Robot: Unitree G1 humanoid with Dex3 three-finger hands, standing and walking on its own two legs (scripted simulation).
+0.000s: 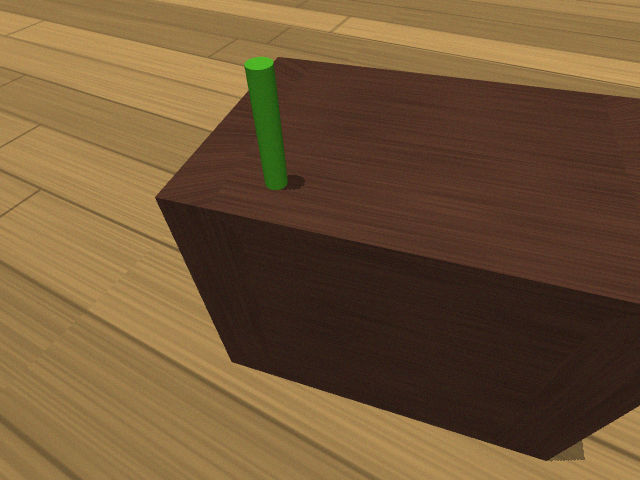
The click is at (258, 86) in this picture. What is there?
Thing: slim round
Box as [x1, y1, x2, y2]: [244, 57, 287, 189]
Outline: 255,57 247,60 244,63 262,168 266,186 271,189 279,189 287,183 273,61 266,57
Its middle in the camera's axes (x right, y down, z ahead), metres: -0.09 -0.17 +0.68
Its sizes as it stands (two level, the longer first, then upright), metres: 0.045 0.045 0.239
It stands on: a support 0.75 m high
